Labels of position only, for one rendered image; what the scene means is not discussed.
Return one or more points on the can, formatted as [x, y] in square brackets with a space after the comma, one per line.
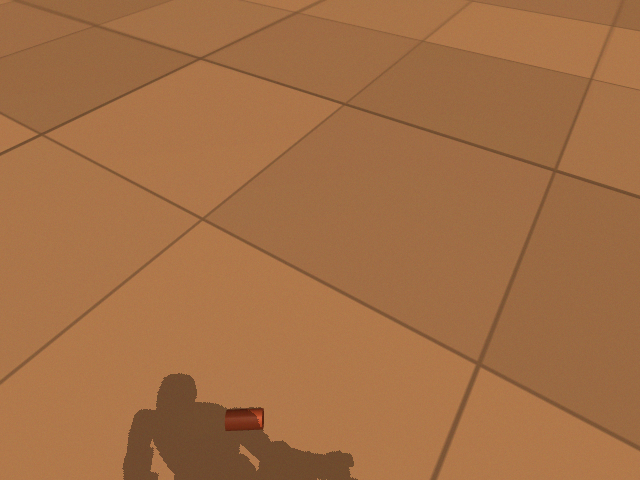
[244, 419]

